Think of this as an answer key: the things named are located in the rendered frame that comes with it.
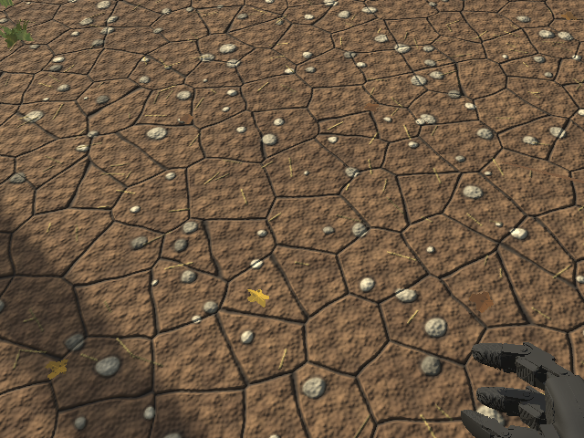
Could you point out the right robot hand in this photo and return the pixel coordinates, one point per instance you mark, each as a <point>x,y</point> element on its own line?
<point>557,414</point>

